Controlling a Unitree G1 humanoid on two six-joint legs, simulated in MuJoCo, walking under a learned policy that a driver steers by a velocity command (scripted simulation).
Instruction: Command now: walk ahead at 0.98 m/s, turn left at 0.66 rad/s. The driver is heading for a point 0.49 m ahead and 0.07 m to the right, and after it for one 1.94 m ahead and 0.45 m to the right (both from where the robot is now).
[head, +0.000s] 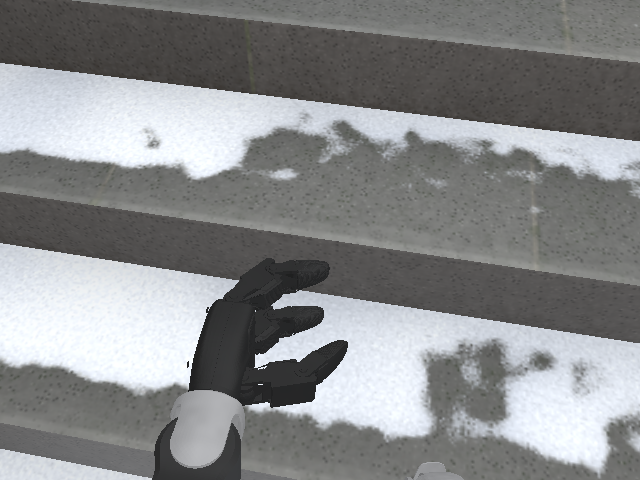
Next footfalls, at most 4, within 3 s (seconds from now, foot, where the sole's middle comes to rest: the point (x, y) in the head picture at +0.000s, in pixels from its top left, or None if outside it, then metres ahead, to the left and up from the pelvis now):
0.02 right None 0.19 -0.12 -0.64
0.40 left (212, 369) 0.55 0.17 -0.47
0.94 right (404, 199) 0.77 -0.17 -0.31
1.48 left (286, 151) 0.90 0.03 -0.31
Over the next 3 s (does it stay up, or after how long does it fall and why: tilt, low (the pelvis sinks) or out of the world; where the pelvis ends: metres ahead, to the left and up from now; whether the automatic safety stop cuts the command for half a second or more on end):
stays up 0.78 -0.12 0.46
